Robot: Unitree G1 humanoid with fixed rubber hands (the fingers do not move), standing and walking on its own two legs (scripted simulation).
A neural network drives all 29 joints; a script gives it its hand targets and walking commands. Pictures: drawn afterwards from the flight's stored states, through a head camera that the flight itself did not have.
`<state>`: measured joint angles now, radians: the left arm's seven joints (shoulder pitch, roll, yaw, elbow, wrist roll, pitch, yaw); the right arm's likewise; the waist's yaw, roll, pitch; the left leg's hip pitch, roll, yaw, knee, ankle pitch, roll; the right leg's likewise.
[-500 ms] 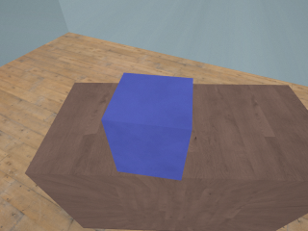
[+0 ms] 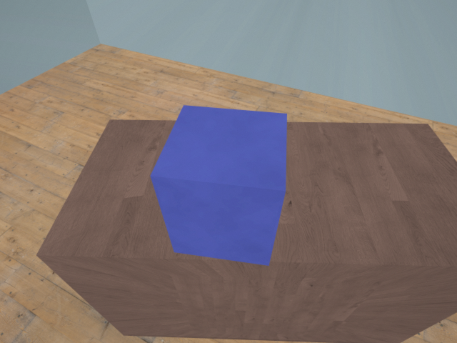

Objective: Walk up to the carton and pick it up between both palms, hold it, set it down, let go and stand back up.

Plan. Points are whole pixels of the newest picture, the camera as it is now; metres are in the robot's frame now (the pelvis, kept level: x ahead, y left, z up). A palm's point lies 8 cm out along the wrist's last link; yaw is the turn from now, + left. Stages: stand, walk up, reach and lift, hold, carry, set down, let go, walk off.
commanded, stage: stand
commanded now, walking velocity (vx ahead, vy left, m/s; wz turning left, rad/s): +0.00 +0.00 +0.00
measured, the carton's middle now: (227, 187) +0.44 +0.02 +0.03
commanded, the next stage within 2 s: none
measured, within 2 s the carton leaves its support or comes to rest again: neither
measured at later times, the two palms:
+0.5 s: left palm out of the picture -0.01 +0.22 -0.14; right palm out of the picture -0.01 -0.22 -0.14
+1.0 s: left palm out of the picture -0.02 +0.22 -0.14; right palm out of the picture -0.03 -0.21 -0.14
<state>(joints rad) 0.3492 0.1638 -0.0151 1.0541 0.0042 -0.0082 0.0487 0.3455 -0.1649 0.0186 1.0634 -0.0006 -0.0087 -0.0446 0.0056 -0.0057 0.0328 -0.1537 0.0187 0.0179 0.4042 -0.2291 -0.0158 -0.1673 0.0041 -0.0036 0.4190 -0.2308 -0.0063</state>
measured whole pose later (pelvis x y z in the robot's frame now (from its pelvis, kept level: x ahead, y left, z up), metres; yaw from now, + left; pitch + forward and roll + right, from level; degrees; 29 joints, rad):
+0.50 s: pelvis +0.01 +0.00 +0.00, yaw +0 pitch -1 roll +0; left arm 0.33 0.16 -0.02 1.07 0.00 -0.01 0.05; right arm 0.33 -0.16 0.02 1.07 0.00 -0.01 -0.05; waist 0.00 -0.01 0.03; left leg -0.14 0.02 0.02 0.40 -0.24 -0.01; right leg -0.16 0.00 0.00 0.42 -0.24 0.00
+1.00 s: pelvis +0.00 +0.00 +0.00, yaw -1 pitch -1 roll +0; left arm 0.34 0.15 -0.02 1.09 0.00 -0.01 0.05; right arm 0.35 -0.15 0.02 1.09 0.00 -0.01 -0.05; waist 0.00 -0.01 0.04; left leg -0.14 0.02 0.03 0.39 -0.23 -0.01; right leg -0.16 0.00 0.01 0.41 -0.23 0.00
